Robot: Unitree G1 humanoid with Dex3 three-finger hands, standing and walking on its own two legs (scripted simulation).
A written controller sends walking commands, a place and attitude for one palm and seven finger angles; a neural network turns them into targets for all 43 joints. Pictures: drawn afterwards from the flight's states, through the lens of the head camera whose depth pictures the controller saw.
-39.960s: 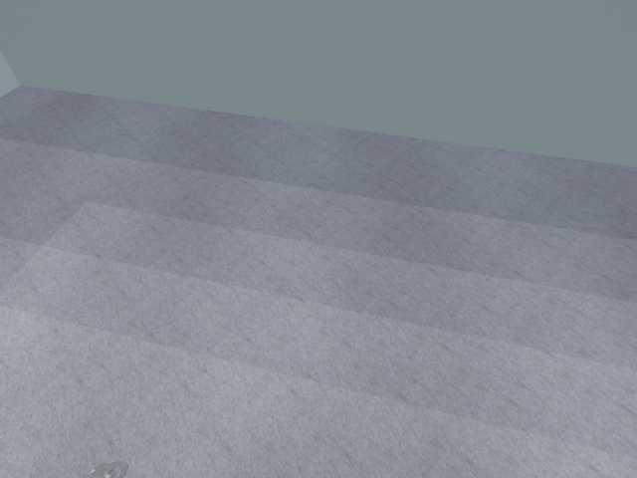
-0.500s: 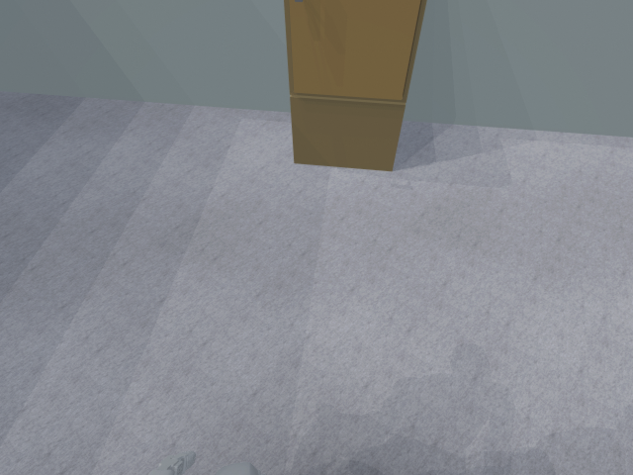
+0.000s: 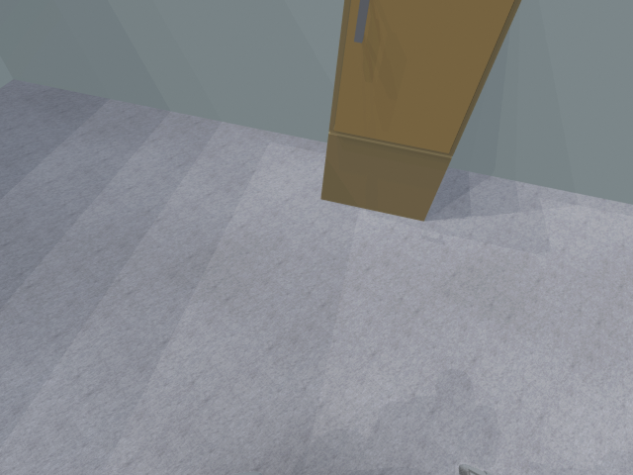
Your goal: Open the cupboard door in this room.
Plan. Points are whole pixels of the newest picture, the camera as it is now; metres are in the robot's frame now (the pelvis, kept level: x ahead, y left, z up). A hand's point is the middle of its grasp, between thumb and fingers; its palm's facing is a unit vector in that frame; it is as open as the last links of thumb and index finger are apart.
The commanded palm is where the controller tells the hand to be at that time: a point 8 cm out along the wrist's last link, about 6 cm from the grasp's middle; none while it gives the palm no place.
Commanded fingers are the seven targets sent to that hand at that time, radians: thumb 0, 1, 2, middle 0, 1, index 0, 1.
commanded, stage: stand and wait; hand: left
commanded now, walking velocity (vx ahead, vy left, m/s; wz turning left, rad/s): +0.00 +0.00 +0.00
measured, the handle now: (363, 12) +1.26 -0.01 +0.05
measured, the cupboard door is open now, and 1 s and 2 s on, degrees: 0 0 0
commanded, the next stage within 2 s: look at it before walking up in 1.04 s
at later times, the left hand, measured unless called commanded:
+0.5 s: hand (223, 463) +0.15 +0.14 -0.16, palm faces +0.02 -0.97 -0.23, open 7.2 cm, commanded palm none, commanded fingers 0.00 0.90 0.90 -0.20 -0.30 -0.20 -0.30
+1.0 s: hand out of the picture +0.04 +0.07 -0.16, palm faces +0.08 -0.99 -0.13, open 7.4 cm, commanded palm none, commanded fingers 0.00 0.90 0.90 -0.20 -0.30 -0.20 -0.30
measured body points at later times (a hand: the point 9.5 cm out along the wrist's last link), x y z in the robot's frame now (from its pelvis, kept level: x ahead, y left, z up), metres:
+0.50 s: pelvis +0.09 -0.04 +0.01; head +0.09 -0.06 +0.46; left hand +0.15 +0.19 -0.14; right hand +0.04 -0.22 -0.17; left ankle +0.05 +0.07 -0.73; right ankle +0.12 -0.14 -0.73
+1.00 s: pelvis +0.10 -0.06 +0.01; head +0.10 -0.06 +0.46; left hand +0.04 +0.13 -0.15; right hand +0.09 -0.27 -0.15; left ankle +0.05 +0.07 -0.73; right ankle +0.12 -0.14 -0.73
